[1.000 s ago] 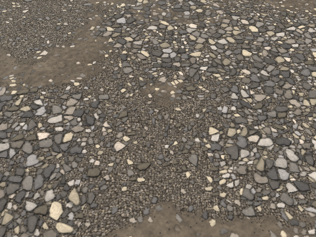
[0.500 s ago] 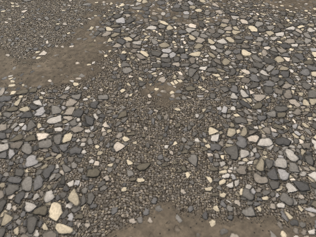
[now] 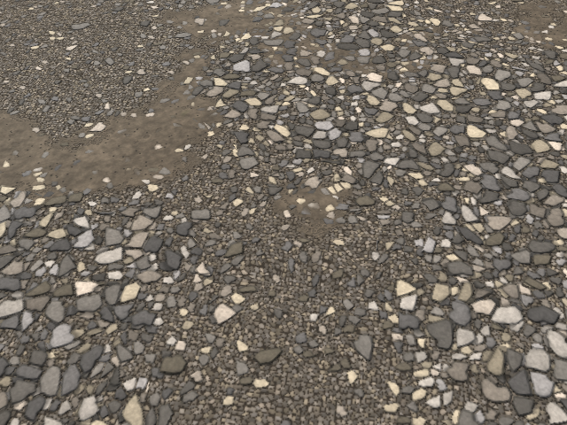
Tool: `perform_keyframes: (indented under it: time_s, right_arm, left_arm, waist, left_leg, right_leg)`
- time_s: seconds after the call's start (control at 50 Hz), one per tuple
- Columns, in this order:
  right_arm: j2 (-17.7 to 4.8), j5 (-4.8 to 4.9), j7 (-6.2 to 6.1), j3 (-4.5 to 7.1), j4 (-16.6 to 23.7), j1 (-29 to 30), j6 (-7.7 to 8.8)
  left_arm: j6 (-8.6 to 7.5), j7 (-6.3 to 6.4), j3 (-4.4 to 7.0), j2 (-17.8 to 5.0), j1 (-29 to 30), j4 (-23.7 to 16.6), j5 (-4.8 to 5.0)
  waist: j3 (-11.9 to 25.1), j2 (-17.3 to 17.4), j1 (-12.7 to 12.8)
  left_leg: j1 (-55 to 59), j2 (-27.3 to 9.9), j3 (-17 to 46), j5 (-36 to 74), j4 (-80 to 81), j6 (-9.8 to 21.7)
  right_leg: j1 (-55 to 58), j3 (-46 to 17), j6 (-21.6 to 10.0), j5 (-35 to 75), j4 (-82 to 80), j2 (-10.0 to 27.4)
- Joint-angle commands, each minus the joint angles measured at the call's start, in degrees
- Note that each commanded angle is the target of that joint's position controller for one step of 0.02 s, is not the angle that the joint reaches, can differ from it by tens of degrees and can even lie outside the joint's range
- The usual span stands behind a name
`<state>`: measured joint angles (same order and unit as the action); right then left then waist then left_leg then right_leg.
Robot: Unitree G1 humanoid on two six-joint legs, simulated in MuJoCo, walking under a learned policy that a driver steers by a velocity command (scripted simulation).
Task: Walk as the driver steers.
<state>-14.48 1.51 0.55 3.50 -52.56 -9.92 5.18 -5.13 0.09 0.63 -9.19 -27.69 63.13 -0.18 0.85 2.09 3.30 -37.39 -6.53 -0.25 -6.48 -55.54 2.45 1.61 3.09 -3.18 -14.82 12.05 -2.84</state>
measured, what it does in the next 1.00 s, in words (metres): walks ahead: left foot, then right foot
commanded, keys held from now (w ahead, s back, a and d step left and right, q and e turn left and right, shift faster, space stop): w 0.04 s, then no key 0.96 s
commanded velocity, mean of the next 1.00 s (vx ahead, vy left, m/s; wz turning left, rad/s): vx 0.12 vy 0.00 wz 0.00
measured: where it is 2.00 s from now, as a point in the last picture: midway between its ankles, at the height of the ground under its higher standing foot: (322, 410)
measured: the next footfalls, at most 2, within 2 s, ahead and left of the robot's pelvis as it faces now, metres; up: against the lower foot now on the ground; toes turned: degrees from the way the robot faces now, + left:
left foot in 0.20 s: +0.31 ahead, +0.14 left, +0.00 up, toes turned +2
right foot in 0.56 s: +0.29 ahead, -0.09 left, +0.00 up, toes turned -1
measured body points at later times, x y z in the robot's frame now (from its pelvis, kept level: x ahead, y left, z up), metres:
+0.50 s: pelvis +0.20 +0.06 -0.01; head +0.22 +0.06 +0.44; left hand +0.27 +0.31 -0.15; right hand +0.28 -0.19 -0.15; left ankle +0.27 +0.13 -0.74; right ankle +0.24 -0.10 -0.72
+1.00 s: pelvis +0.27 +0.03 -0.01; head +0.28 +0.03 +0.44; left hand +0.29 +0.27 -0.16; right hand +0.33 -0.22 -0.16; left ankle +0.27 +0.13 -0.74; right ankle +0.25 -0.09 -0.74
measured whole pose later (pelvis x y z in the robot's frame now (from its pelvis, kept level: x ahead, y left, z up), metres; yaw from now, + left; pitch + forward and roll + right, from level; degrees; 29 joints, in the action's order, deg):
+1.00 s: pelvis +0.27 +0.03 -0.01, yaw +0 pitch +0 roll +0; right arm -12.0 0.2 -1.5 1.7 -60.4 -10.6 0.6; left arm -1.3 2.4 2.4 -9.9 -14.1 61.8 0.1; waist -2.0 -0.1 0.0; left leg -13.5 0.7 -2.8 -14.3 -28.1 1.8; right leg -11.3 1.2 0.3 -17.1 28.6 1.1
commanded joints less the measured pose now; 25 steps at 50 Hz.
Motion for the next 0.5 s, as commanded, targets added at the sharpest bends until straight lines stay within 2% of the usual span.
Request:
perform_keyframes:
  time_s: [0.02, 0.04, 0.08, 0.12, 0.16, 0.18, 0.2, 0.22, 0.24, 0.26, 0.28, 0.3, 0.32, 0.36, 0.38, 0.4, 0.42, 0.46, 0.5]
  right_arm:
    - [0.33, -0.11, 0.5, -0.94, 5.79, 9.42, 0.56]
    - [0.03, 0.02, 0.74, -1.06, 6.42, 11.32, 0.65]
    - [-0.36, -0.03, 1.25, -1.23, 7.51, 14.16, 0.85]
    - [-1.16, -0.07, 1.78, -1.07, 8.33, 14.56, 1.15]
    - [-4.34, -0.45, 1.85, 0.25, 6.67, 7.78, 1.45]
    - [-6.29, -0.68, 1.68, 1.36, 3.74, -0.84, 1.6]
    - [-8.65, -1.09, 1.21, 2.16, 1.61, -7.52, 1.49]
    - [-13.58, -3.07, 0.63, 2.74, 0.19, -13.74, 1.09]
    - [-12.68, -3.42, 1.04, 1.86, -0.03, -13.96, 0.67]
    - [-9.41, -2.2, 1.41, 1.3, 0.91, -9.66, 0.14]
    - [-6.57, -1.35, 1.31, 0.42, 2.27, -2.18, -0.08]
    - [-4.35, -1.2, 1.39, -0.5, 2.68, 2.39, 0.11]
    - [-2.61, -1.57, 1.35, -1.11, 2.72, 4.72, 0.42]
    - [-2.85, -3.18, 1.45, -1.11, 1.27, 5.41, 0.48]
    - [-3.23, -3.62, 1.31, -1.11, 0.83, 5.56, 0.56]
    - [-3.7, -3.89, 1.0, -1.04, 0.51, 5.34, 0.57]
    - [-4.26, -3.77, 0.59, -0.91, 0.34, 5.05, 0.41]
    - [-5.48, -3.03, -0.17, -0.63, 0.09, 4.38, -0.4]
    - [-5.77, -2.26, -0.75, -0.65, -0.19, 4.76, -1.35]
  left_arm:
    - [-0.07, 1.05, 1.55, -10.14, -1.36, -2.9, -0.09]
    - [-0.08, 1.14, 1.72, -10.62, -2.24, -2.9, 0.11]
    - [0.2, 1.29, 1.8, -10.6, -3.13, -2.63, 0.41]
    - [0.65, 1.4, 1.98, -10.84, -3.21, -2.27, 0.6]
    - [1.1, 1.55, 2.41, -11.9, -0.94, -2.88, 0.37]
    - [1.5, 1.55, 2.41, -11.83, 0.87, -3.39, 0.3]
    - [1.46, 1.28, 2.15, -11.45, 0.95, -3.97, 0.13]
    - [1.02, 1.0, 0.99, -7.69, -2.23, -5.32, -1.46]
    - [0.2, 0.34, -0.57, -1.6, -12.3, -2.58, 0.39]
    - [-0.26, 0.06, 0.83, -6.91, -10.54, -1.72, 1.28]
    - [0.07, 0.3, 1.35, -8.35, -2.7, -4.12, 2.15]
    - [0.71, 1.02, 1.48, -8.04, 1.61, -5.02, 1.48]
    - [1.69, 1.85, 2.18, -8.33, 2.75, -5.24, 0.93]
    - [3.42, 2.53, 2.1, -5.88, 0.31, -4.77, 0.38]
    - [3.86, 2.85, 1.89, -4.73, -0.03, -4.87, 0.35]
    - [4.16, 3.21, 1.84, -4.58, 1.02, -5.29, 0.26]
    - [4.5, 3.42, 1.77, -4.76, 2.62, -5.77, 0.05]
    - [5.34, 3.41, 2.14, -6.39, 5.29, -6.3, -0.03]
    - [5.87, 3.16, 2.53, -7.13, 7.0, -6.41, -0.11]
  waist:
    - [-9.49, -5.59, 0.38]
    - [-9.7, -5.94, 0.84]
    - [-10.82, -5.97, 0.87]
    - [-9.43, -7.23, -0.5]
    - [-3.49, -9.66, -4.84]
    - [1.42, -9.59, -9.2]
    - [5.86, -7.97, -12.07]
    - [14.92, 4.21, -10.71]
    - [27.77, 15.55, -6.55]
    - [25.38, 7.25, -6.84]
    - [14.25, 3.93, -5.5]
    - [8.04, -1.6, -3.91]
    - [5.54, -1.7, -2.41]
    - [3.91, 1.21, 0.02]
    - [3.62, 2.31, 0.76]
    - [3.79, 3.03, 0.76]
    - [4.45, 3.28, 0.3]
    - [5.45, 3.48, -0.84]
    - [3.34, 3.83, -0.64]
  left_leg:
    - [-4.91, 0.78, -1.49, 6.26, 12.16, -1.34]
    - [-3.46, 1.52, -2.27, 7.59, 14.99, -1.33]
    - [0.02, 3.25, -3.22, 9.12, 19.95, -0.75]
    - [3.74, 4.49, -2.67, 9.44, 22.99, 0.67]
    - [12.51, 7.22, -2.65, 8.61, 23.77, 2.7]
    - [21.86, 9.04, -3.36, 10.67, 25.25, 4.02]
    - [33.59, 6.16, -1.48, 20.95, 26.65, 5.41]
    - [52.15, -7.76, 12.76, 45.05, 21.16, 10.38]
    - [62.74, -20.5, 34.28, 51.54, 27.58, 21.72]
    - [52.78, -17.01, 31.49, 39.8, 31.56, 19.73]
    - [43.27, -13.89, 22.11, 31.27, 33.09, 16.39]
    - [33.21, -10.92, 16.42, 28.66, 35.98, 13.97]
    - [26.25, -8.63, 12.34, 26.61, 37.61, 12.53]
    - [16.52, -5.82, 7.52, 24.33, 40.45, 11.76]
    - [14.51, -5.02, 5.7, 24.8, 41.02, 12.02]
    - [14.11, -4.84, 5.19, 23.82, 41.35, 12.41]
    - [14.62, -4.95, 5.37, 19.92, 41.66, 12.54]
    - [14.73, -5.19, 6.74, 4.37, 43.39, 12.01]
    - [12.17, -4.58, 7.85, -12.65, 45.06, 10.27]
  right_leg:
    - [-5.31, -7.92, -7.22, 17.2, -7.41, 13.73]
    - [-5.42, -7.32, -7.24, 16.72, -7.82, 13.86]
    - [-5.44, -5.52, -6.61, 23.66, -6.16, 13.89]
    - [-2.62, -4.31, -5.29, 33.07, -2.08, 14.65]
    - [0.97, -4.0, -3.11, 46.95, 6.1, 14.77]
    - [0.79, -2.96, -1.62, 51.18, 14.96, 12.95]
    - [-4.83, -1.91, 0.73, 45.32, 25.75, 10.12]
    - [-19.6, -0.43, 3.05, 13.79, 46.01, 3.88]
    - [-29.18, -7.64, 5.03, -24.54, 65.36, -3.76]
    - [-28.43, -13.64, 4.63, -21.86, 68.98, -0.34]
    - [-32.77, -9.29, 4.56, -19.17, 67.47, 2.85]
    - [-31.64, -7.56, 4.93, -15.54, 63.07, 5.65]
    - [-28.4, -7.54, 4.88, -13.22, 58.55, 7.59]
    - [-19.91, -6.31, 4.76, -9.86, 51.17, 8.02]
    - [-18.06, -5.67, 4.85, -9.55, 46.34, 7.89]
    - [-17.47, -5.37, 4.97, -9.34, 41.67, 7.78]
    - [-16.97, -5.29, 4.98, -8.17, 37.42, 7.86]
    - [-15.06, -4.77, 4.84, -3.22, 31.72, 7.56]
    - [-12.55, -3.73, 4.24, 1.47, 26.64, 6.71]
